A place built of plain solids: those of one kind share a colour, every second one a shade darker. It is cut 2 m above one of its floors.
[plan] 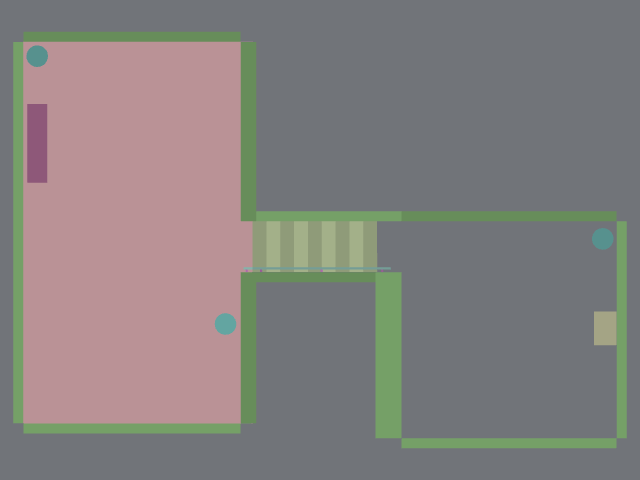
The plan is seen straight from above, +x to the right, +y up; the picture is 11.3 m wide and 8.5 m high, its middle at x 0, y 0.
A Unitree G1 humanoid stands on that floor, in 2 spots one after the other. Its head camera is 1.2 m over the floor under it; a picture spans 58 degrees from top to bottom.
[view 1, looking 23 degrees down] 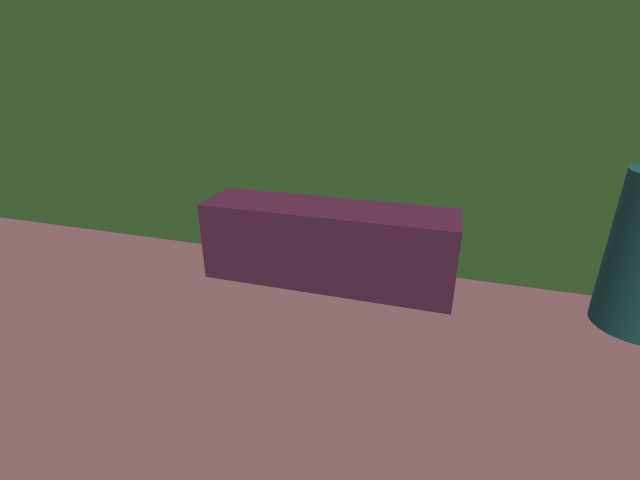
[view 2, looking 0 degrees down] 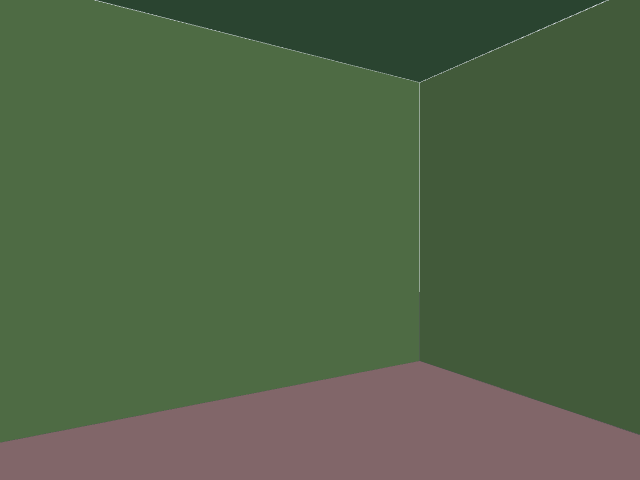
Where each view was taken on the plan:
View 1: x -2.86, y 2.32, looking -163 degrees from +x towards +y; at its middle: bench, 2.24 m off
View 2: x -2.19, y -0.08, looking -121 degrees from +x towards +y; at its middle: wall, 3.70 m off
